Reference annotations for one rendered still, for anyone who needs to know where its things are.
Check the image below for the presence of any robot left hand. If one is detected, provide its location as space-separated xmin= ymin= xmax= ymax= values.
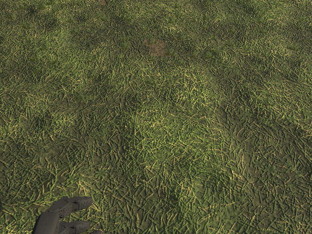
xmin=31 ymin=196 xmax=102 ymax=234

